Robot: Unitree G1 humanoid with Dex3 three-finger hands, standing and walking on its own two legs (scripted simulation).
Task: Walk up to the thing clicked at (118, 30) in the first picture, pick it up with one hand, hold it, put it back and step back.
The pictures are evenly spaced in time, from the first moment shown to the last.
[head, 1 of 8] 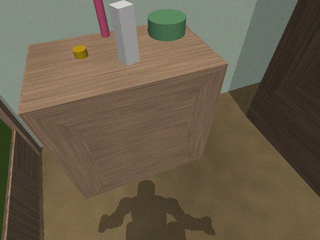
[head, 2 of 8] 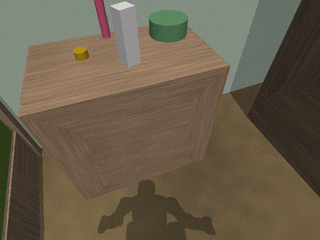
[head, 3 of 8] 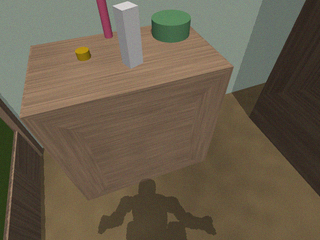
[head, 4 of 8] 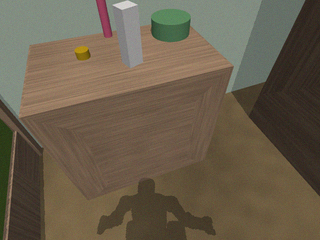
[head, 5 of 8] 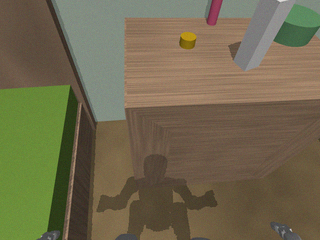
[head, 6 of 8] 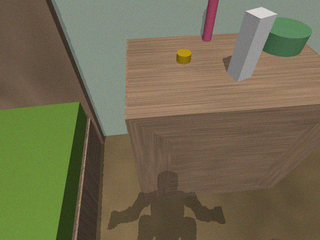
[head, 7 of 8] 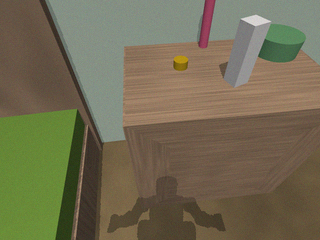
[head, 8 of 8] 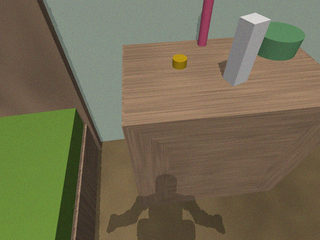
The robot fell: no
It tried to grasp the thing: no
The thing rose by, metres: 0.00
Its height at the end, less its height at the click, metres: +0.00
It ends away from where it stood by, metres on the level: 0.00
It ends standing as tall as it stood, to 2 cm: yes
